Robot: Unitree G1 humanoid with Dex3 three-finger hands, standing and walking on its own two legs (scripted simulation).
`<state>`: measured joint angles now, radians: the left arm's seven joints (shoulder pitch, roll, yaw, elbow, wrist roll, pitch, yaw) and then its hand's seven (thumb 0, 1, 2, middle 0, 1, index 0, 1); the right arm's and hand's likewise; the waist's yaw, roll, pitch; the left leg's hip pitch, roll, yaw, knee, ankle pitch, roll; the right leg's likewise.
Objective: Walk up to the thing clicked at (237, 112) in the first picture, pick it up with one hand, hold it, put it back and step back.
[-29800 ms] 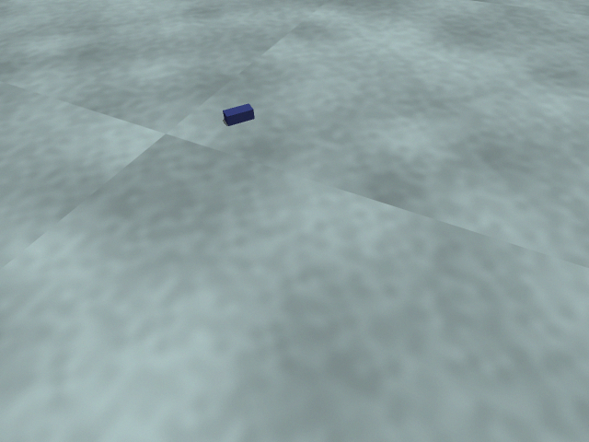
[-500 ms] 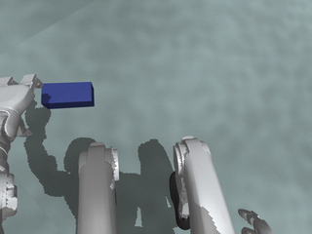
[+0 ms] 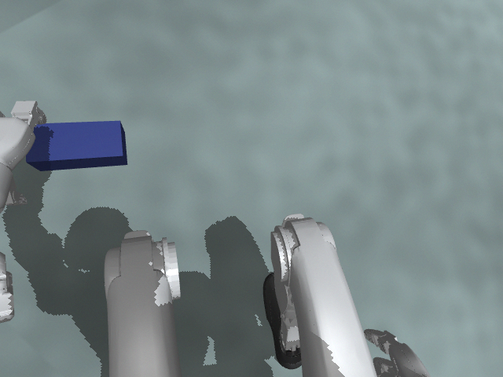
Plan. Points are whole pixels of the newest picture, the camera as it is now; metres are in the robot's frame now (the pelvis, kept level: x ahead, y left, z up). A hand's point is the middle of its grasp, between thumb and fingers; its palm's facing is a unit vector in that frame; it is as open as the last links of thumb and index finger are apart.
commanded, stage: rise first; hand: left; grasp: from above
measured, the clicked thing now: (80, 146) +0.52 +0.30 -0.31
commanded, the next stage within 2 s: approach in 1.86 s
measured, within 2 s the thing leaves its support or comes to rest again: neither
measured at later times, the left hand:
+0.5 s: hand (26, 158) +0.45 +0.34 -0.18, palm faces -0.46 -0.08 -0.89, open 14.1 cm
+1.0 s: hand (28, 152) +0.46 +0.34 -0.19, palm faces -0.44 -0.08 -0.89, open 14.1 cm
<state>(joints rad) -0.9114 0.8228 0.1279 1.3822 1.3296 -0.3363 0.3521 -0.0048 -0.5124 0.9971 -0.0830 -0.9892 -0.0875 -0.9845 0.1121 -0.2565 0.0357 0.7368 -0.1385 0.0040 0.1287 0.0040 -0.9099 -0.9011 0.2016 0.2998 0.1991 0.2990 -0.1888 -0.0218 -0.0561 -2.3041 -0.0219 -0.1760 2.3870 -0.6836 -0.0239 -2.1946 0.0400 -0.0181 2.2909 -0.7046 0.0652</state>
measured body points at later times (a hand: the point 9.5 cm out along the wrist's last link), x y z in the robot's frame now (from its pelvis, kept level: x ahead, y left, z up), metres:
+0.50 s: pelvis +0.00 +0.00 -0.01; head +0.25 +0.08 +0.35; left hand +0.47 +0.34 -0.13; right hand +0.06 -0.28 -0.11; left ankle +0.07 +0.13 -0.31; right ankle +0.10 -0.15 -0.31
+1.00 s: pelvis +0.00 +0.00 -0.02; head +0.26 +0.10 +0.34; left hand +0.48 +0.34 -0.14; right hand +0.06 -0.27 -0.11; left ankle +0.07 +0.13 -0.31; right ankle +0.10 -0.15 -0.31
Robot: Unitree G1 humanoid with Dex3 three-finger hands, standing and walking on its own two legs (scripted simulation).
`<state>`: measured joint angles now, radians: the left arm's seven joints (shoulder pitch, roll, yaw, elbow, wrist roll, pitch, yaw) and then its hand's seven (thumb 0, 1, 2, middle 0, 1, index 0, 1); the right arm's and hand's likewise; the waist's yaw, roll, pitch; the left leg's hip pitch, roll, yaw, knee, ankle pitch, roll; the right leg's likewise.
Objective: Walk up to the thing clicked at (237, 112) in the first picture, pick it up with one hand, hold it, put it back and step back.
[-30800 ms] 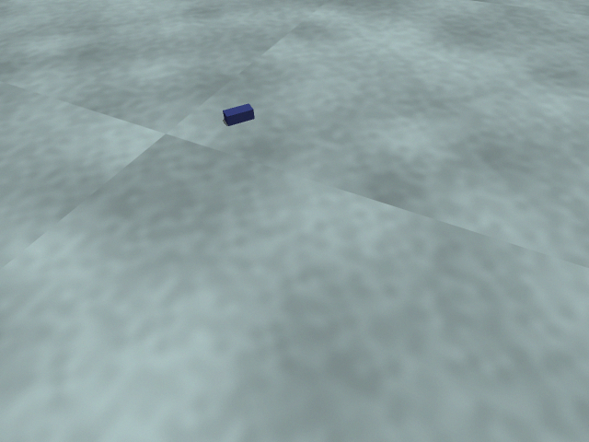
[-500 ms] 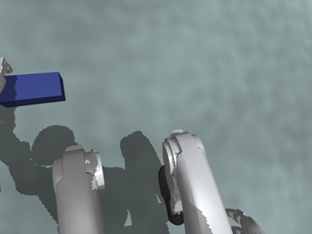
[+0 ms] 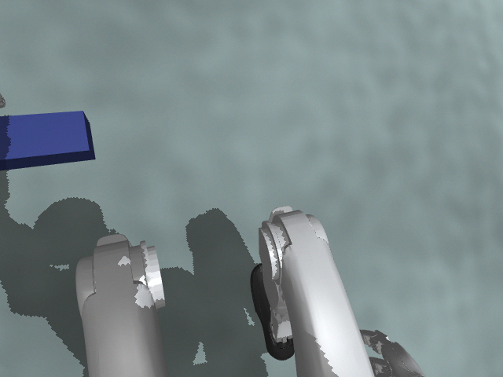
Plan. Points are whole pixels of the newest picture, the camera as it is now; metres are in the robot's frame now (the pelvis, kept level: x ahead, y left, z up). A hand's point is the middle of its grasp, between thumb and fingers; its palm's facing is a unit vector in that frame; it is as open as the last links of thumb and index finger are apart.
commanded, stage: rise first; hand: left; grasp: from above
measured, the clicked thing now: (38, 141) +0.50 +0.32 -0.29
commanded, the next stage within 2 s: approach in 0.86 s
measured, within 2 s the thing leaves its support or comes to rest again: neither
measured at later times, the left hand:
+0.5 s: hand out of the picture +0.45 +0.36 -0.17, palm faces -0.45 -0.08 -0.89, open 14.1 cm
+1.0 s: hand out of the picture +0.45 +0.36 -0.17, palm faces -0.44 -0.08 -0.89, open 14.1 cm
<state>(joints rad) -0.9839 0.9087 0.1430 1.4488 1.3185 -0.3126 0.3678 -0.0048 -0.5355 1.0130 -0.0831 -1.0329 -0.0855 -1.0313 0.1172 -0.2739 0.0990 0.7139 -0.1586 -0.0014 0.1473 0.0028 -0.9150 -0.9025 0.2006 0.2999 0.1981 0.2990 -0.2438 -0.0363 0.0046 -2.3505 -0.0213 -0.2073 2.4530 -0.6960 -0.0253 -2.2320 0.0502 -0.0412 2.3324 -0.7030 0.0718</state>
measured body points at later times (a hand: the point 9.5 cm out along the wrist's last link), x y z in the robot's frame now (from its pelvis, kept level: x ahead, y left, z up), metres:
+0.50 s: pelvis +0.00 +0.00 +0.00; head +0.24 +0.11 +0.36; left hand +0.47 +0.36 -0.12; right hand +0.05 -0.27 -0.09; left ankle +0.07 +0.13 -0.29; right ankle +0.10 -0.14 -0.29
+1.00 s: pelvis +0.00 +0.00 +0.00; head +0.25 +0.11 +0.36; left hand +0.47 +0.36 -0.12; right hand +0.05 -0.27 -0.09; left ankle +0.07 +0.13 -0.29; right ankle +0.10 -0.14 -0.29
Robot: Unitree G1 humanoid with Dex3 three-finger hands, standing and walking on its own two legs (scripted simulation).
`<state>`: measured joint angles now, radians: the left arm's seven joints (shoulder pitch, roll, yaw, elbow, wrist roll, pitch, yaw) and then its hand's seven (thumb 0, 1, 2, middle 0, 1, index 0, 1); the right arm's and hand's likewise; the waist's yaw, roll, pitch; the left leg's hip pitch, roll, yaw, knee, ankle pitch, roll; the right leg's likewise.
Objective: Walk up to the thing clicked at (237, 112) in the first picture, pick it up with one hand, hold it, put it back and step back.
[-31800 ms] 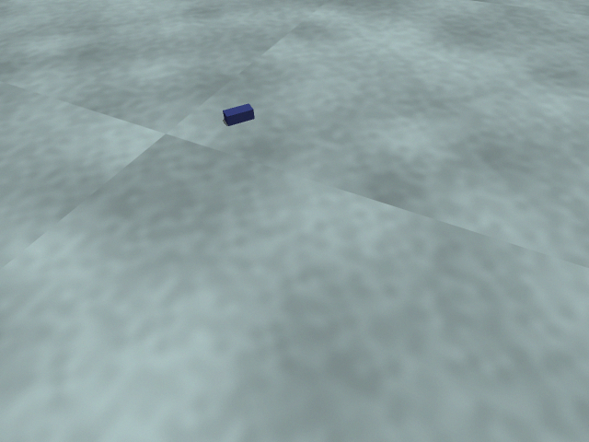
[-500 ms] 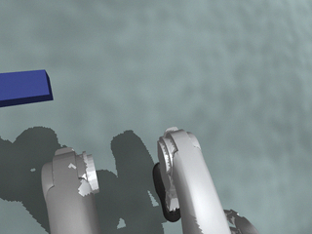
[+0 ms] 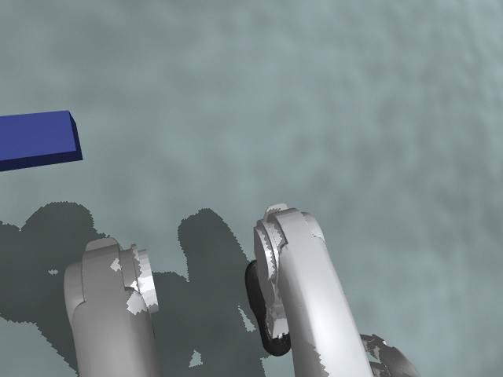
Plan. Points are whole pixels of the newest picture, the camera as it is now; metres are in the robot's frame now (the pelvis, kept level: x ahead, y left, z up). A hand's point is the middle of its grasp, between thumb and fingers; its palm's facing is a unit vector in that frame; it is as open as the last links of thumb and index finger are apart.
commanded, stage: approach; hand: left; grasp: from above
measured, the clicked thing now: (23, 142) +0.50 +0.32 -0.29
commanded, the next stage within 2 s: close in in 0.66 s
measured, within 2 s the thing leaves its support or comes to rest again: neither
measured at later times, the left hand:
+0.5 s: hand (14, 116) +0.50 +0.29 -0.16, palm faces -0.42 -0.06 -0.91, open 13.9 cm
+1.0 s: hand out of the picture +0.49 +0.32 -0.18, palm faces -0.47 -0.08 -0.88, open 13.7 cm
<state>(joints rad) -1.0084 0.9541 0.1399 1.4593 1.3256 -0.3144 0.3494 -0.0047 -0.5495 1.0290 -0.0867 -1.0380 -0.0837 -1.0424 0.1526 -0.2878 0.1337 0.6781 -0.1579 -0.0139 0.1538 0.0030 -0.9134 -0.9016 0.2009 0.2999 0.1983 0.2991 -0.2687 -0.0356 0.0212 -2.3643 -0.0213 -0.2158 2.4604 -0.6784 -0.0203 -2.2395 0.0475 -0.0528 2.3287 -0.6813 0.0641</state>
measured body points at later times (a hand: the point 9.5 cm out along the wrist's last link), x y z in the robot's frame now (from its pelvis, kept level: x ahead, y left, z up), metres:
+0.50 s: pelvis +0.00 -0.01 +0.01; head +0.25 +0.08 +0.37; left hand +0.52 +0.29 -0.11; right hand +0.03 -0.27 -0.07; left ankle +0.07 +0.13 -0.29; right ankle +0.11 -0.14 -0.29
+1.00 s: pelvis +0.00 +0.00 +0.01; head +0.26 +0.10 +0.36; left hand +0.51 +0.32 -0.13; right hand +0.06 -0.28 -0.07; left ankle +0.07 +0.13 -0.29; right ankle +0.11 -0.14 -0.29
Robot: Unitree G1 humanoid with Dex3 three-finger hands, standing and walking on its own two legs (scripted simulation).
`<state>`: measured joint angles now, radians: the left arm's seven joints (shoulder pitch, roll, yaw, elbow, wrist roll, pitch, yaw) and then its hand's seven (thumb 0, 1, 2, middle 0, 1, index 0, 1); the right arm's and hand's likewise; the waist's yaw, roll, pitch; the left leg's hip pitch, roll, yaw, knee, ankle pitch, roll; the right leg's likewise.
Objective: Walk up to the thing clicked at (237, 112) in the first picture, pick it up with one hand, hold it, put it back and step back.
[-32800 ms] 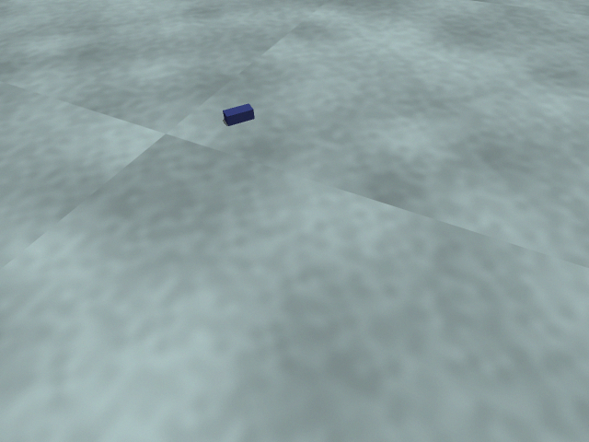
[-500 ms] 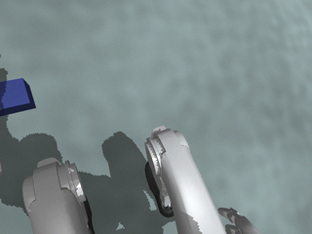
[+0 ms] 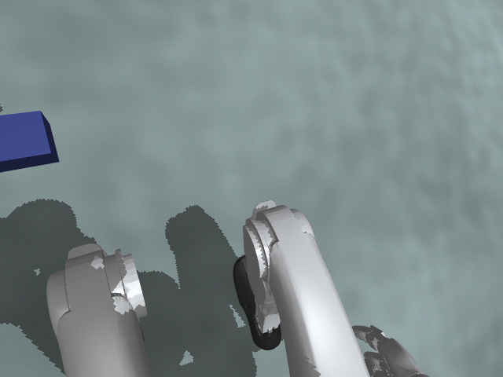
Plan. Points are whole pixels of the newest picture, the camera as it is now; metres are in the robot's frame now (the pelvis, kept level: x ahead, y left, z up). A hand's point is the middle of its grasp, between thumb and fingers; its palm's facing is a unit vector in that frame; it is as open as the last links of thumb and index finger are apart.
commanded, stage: rest palm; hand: left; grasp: from above
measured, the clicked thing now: out of the picture +0.50 +0.33 -0.29
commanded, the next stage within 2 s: close in 0.98 s
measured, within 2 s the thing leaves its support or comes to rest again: neither
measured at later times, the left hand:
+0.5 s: hand out of the picture +0.48 +0.32 -0.24, palm faces -0.44 -0.09 -0.89, open 14.1 cm
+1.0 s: hand out of the picture +0.47 +0.33 -0.26, palm faces -0.47 -0.13 -0.87, open 14.1 cm
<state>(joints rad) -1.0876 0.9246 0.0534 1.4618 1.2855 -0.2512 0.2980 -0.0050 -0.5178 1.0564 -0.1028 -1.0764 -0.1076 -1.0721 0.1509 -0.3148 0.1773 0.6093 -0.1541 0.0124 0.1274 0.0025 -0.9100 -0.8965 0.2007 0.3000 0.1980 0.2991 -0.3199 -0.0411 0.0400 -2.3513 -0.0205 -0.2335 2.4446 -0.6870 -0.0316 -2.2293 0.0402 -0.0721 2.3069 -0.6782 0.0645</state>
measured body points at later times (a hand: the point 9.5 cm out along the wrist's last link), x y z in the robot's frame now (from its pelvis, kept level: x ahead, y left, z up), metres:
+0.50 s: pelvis +0.00 +0.01 -0.02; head +0.27 +0.12 +0.32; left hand +0.50 +0.32 -0.19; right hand +0.02 -0.25 -0.07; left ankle +0.07 +0.13 -0.29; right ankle +0.11 -0.14 -0.29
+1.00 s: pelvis +0.00 +0.01 -0.02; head +0.29 +0.12 +0.30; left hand +0.49 +0.34 -0.21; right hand +0.05 -0.26 -0.07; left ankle +0.07 +0.13 -0.29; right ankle +0.11 -0.14 -0.29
